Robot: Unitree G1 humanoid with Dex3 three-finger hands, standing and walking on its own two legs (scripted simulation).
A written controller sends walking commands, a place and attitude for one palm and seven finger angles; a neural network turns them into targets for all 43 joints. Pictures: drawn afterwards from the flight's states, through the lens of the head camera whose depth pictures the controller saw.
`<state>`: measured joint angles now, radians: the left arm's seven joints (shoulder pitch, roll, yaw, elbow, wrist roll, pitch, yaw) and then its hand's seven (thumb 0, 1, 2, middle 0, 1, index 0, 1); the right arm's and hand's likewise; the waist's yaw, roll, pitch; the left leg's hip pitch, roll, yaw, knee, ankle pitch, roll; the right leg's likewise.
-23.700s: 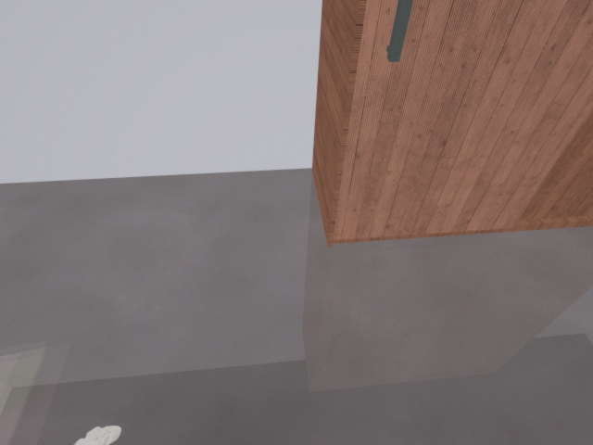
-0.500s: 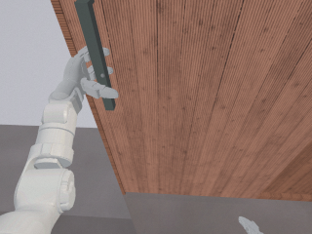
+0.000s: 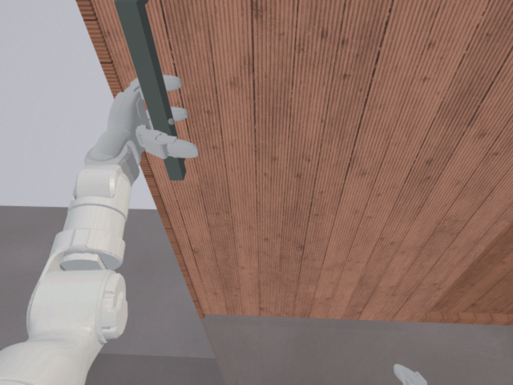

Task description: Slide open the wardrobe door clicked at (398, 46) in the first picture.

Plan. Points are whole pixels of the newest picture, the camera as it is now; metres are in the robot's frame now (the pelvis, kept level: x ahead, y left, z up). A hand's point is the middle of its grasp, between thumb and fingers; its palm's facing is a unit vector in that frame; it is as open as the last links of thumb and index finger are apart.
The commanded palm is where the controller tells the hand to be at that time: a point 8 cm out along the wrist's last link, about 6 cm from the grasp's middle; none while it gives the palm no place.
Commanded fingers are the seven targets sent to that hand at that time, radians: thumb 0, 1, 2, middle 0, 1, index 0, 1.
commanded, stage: slide the fingers in behind the handle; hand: left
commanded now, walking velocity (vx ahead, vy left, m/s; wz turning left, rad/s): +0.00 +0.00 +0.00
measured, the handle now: (162, 99) +0.49 +0.17 +0.22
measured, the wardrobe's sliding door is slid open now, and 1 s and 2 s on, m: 0.00 0.00 0.00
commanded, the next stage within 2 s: grip the handle and tug to test in 0.14 s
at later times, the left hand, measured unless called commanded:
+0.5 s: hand (169, 121) +0.44 +0.14 +0.21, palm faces -0.02 -1.00 +0.00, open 12.4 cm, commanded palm +0.42 +0.19 +0.21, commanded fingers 0.00 0.15 0.58 -0.37 -1.29 -0.37 -1.29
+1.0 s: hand (168, 121) +0.44 +0.15 +0.21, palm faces +0.01 -1.00 -0.02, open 6.0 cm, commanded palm +0.42 +0.19 +0.21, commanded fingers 0.00 0.90 0.90 -0.45 -1.40 -0.45 -1.40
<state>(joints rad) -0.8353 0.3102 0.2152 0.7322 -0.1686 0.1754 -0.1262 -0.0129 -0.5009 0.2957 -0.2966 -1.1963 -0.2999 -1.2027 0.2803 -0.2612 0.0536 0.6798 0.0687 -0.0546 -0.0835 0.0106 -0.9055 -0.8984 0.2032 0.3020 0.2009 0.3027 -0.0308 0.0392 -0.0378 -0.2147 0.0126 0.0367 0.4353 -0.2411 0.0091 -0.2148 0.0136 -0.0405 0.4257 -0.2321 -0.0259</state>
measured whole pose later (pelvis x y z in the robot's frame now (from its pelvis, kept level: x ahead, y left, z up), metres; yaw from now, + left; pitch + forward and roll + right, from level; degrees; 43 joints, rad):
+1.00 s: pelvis +0.01 +0.01 +0.00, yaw +0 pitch +1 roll +0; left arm -0.78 0.27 0.18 0.59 -0.17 0.24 -0.08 0.01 0.66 0.78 -0.38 -1.38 -0.36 -1.39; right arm 0.25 -0.25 0.05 0.67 0.07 -0.03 -0.08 0.01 -0.91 -0.90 0.20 0.30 0.20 0.30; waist -0.01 0.04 -0.04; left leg -0.19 0.00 0.03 0.42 -0.25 0.01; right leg -0.18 0.00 -0.04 0.41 -0.24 -0.02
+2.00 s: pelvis +0.03 +0.01 +0.00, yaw +1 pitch +1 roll +0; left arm -0.68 0.23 0.16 0.34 -0.17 0.38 -0.06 0.01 0.67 0.79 -0.35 -1.40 -0.36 -1.39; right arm 0.19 -0.26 0.04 0.64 0.06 0.01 -0.07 0.01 -0.91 -0.90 0.20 0.30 0.20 0.30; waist 0.02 0.04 -0.05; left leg -0.17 0.00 0.02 0.42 -0.28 0.01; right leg -0.16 0.01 -0.05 0.40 -0.27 -0.02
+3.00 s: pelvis +0.00 -0.03 -0.02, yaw -1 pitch -1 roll +0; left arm -0.79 0.26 0.09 0.55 -0.14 -0.02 0.09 -0.06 0.66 0.84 -0.43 -1.39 -0.25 -1.40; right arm 0.22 -0.20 0.02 0.69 0.03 -0.02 -0.07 0.01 -0.90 -0.90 0.20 0.30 0.20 0.30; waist 0.03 0.05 0.07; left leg -0.27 0.07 0.03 0.64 -0.36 -0.03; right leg -0.30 0.03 -0.02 0.64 -0.36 -0.03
